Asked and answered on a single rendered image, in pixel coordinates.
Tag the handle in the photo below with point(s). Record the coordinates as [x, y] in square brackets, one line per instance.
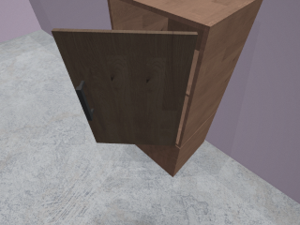
[82, 98]

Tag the cupboard door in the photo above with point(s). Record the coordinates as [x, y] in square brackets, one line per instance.
[135, 80]

